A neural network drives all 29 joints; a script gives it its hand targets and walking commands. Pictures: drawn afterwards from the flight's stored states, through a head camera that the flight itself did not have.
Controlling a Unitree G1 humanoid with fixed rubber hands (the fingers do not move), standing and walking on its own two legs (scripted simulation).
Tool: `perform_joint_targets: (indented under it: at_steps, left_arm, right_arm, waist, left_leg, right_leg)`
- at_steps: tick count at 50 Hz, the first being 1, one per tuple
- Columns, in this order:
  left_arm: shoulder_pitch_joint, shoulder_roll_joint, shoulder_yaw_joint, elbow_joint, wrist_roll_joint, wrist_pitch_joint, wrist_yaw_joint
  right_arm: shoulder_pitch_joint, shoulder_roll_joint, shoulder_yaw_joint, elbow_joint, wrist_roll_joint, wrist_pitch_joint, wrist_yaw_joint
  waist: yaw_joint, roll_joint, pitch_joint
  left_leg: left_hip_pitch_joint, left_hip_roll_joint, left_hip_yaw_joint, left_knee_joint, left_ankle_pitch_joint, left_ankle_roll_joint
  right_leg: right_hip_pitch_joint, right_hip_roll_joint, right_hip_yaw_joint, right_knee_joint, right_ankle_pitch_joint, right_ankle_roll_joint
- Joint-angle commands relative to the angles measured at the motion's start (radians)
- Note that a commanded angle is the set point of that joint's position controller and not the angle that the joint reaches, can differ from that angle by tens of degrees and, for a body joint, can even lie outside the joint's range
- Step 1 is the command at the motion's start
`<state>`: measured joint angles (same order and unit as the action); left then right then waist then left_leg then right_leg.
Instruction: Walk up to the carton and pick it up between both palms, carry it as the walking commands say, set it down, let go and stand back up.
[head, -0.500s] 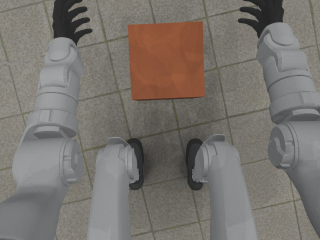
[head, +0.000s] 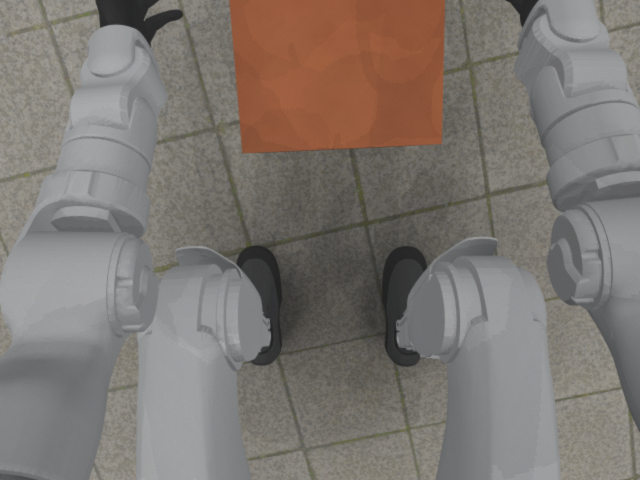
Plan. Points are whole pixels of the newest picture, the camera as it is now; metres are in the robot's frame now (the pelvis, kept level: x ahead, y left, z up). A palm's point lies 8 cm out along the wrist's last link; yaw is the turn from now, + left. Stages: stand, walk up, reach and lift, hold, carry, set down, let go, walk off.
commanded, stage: reach and lift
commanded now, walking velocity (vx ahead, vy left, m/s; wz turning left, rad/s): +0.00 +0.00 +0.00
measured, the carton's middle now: (335, 60) +0.52 -0.01 -0.30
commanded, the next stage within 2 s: none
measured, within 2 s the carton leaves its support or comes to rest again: leaves its support in 1.88 s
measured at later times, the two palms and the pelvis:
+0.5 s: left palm (153, 38) +0.54 +0.19 -0.23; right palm (507, 22) +0.54 -0.20 -0.23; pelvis +0.00 +0.00 -0.04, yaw +0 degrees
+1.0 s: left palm (179, 38) +0.54 +0.16 -0.23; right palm (481, 25) +0.54 -0.17 -0.23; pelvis -0.01 +0.00 -0.04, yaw +0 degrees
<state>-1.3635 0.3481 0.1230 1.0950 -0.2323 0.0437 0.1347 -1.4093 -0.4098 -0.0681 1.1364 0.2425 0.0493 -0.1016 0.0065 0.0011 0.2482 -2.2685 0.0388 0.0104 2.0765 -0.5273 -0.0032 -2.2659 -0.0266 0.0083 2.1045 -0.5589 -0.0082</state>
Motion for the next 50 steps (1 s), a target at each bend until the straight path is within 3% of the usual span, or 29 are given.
perform_joint_targets:
  at_steps: [1,11,18,25,39,50]
  left_arm:
    - [-0.252,0.131,-0.006,-0.065,-0.017,-0.03,0.001]
    - [-0.319,0.135,-0.066,0.037,-0.072,-0.058,-0.007]
    - [-0.333,0.126,-0.115,0.047,-0.125,-0.059,-0.01]
    - [-0.297,0.127,-0.085,0.059,-0.086,-0.059,-0.015]
    - [-0.377,0.101,-0.098,0.082,-0.088,-0.059,-0.008]
    - [-0.407,0.035,-0.114,0.089,-0.077,-0.068,0.004]
  right_arm:
    - [-0.268,-0.132,0.003,-0.07,0.015,-0.03,-0.004]
    - [-0.326,-0.147,0.05,0.0,0.052,-0.059,0.002]
    - [-0.364,-0.15,0.08,-0.035,0.072,-0.064,0.003]
    - [-0.305,-0.138,0.058,0.007,0.044,-0.056,0.01]
    - [-0.394,-0.111,0.08,0.031,0.059,-0.055,0.008]
    - [-0.423,-0.047,0.094,0.03,0.039,-0.066,-0.005]
  waist:
    - [0.005,-0.029,-1.175]
    - [0.001,-0.02,-1.075]
    - [-0.011,-0.038,-1.116]
    - [-0.008,-0.03,-1.034]
    - [-0.003,-0.027,-1.011]
    - [-0.015,-0.023,-1.022]
  left_leg:
    - [0.605,-0.053,0.018,-0.093,0.303,-0.026]
    - [0.556,-0.039,-0.003,-0.009,0.293,-0.031]
    - [0.57,-0.04,0.003,0.019,0.314,-0.024]
    - [0.525,-0.042,0.002,0.016,0.307,-0.029]
    - [0.54,-0.052,0.0,-0.009,0.258,-0.029]
    - [0.568,-0.072,0.002,-0.009,0.282,-0.032]
  right_leg:
    - [0.591,0.038,-0.003,-0.134,0.317,0.027]
    - [0.539,0.022,0.01,-0.052,0.306,0.028]
    - [0.606,0.022,-0.002,-0.019,0.345,0.025]
    - [0.549,0.026,0.005,-0.023,0.34,0.033]
    - [0.539,0.031,-0.002,-0.043,0.274,0.033]
    - [0.557,0.049,-0.002,-0.047,0.294,0.032]
